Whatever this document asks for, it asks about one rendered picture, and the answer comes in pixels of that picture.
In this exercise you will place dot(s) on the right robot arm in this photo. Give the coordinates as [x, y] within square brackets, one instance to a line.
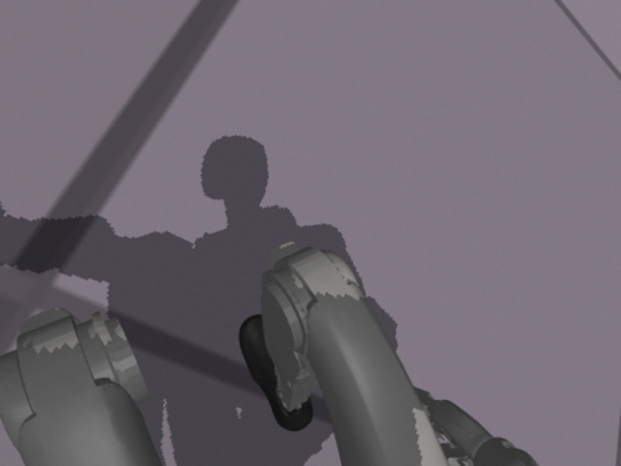
[500, 452]

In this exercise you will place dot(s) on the right robot foot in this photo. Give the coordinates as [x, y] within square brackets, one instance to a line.
[262, 369]

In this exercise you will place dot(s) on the right robot hand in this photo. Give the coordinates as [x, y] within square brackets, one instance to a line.
[454, 426]

